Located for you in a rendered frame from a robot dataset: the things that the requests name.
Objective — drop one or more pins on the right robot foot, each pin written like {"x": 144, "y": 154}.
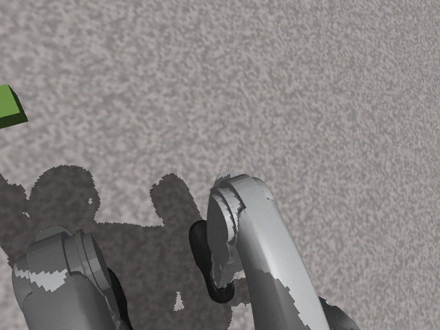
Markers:
{"x": 202, "y": 256}

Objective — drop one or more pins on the small box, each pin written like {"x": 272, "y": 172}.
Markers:
{"x": 11, "y": 111}

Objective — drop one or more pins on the left robot foot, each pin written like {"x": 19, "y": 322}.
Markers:
{"x": 120, "y": 299}

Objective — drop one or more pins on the right robot hand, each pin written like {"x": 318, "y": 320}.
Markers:
{"x": 336, "y": 318}

